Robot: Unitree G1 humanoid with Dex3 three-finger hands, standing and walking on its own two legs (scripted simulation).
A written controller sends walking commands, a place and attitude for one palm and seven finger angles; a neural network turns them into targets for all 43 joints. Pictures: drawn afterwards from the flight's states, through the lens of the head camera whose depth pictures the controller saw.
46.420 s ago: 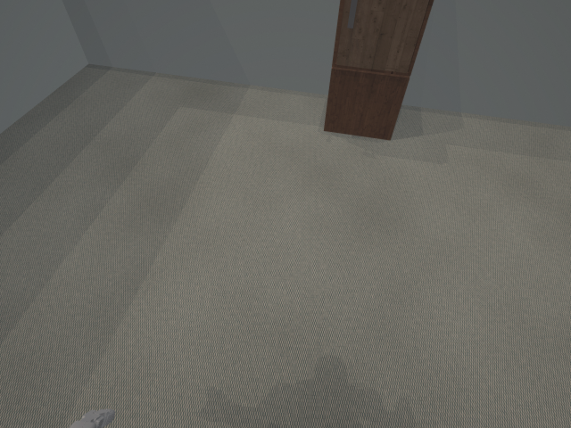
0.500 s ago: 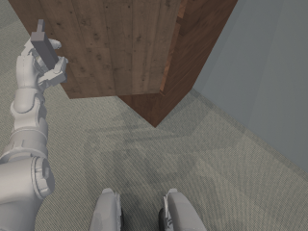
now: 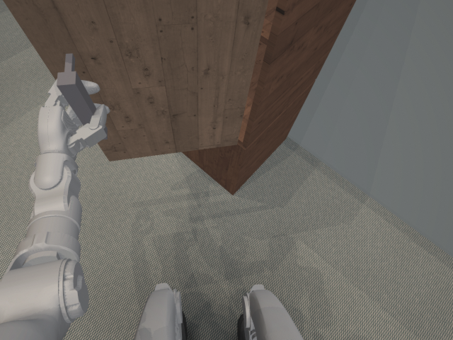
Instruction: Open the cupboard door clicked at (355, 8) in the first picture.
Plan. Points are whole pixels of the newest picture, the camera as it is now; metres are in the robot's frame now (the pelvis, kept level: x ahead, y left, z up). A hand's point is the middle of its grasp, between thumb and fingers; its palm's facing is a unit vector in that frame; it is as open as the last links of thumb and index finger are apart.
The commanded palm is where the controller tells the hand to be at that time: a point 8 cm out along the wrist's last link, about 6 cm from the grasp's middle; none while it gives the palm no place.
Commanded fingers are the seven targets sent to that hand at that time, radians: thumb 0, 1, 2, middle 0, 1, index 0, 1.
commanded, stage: pull the door open along its arc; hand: left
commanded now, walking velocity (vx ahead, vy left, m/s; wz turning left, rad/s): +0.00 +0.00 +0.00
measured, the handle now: (86, 100) +0.53 +0.23 +0.04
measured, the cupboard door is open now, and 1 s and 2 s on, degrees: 52 96 97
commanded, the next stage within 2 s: open thumb and fingers to let go in 0.82 s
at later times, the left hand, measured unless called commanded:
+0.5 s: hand (146, 193) +0.35 +0.11 +0.04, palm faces +0.45 -0.89 +0.02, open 6.6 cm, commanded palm +0.27 +0.16 +0.04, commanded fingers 0.00 0.90 0.90 -0.40 -1.35 -0.40 -1.35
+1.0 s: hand (193, 221) +0.30 +0.04 +0.04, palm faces +0.40 -0.91 -0.04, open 6.5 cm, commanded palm +0.25 +0.08 +0.04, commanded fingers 0.00 0.55 0.75 -0.38 -1.31 -0.38 -1.31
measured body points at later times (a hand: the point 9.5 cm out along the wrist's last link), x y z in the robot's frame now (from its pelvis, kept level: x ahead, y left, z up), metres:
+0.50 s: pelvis +0.02 -0.02 +0.02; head +0.10 -0.01 +0.46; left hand +0.32 +0.16 +0.05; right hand +0.21 -0.23 -0.09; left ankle +0.04 +0.12 -0.63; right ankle +0.01 -0.13 -0.63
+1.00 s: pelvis +0.02 -0.05 +0.02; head +0.10 -0.06 +0.46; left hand +0.27 +0.09 +0.05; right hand +0.22 -0.26 -0.09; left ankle +0.04 +0.12 -0.63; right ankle +0.01 -0.13 -0.63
